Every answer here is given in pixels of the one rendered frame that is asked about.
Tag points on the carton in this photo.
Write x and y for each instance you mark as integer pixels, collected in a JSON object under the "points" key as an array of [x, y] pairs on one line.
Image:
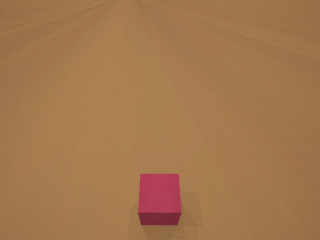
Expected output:
{"points": [[159, 199]]}

